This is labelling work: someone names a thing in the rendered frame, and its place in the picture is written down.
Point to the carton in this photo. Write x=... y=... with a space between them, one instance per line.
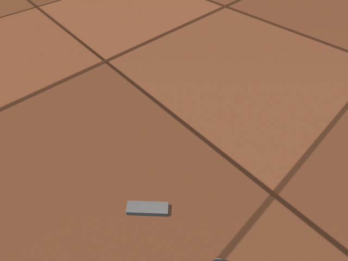
x=147 y=208

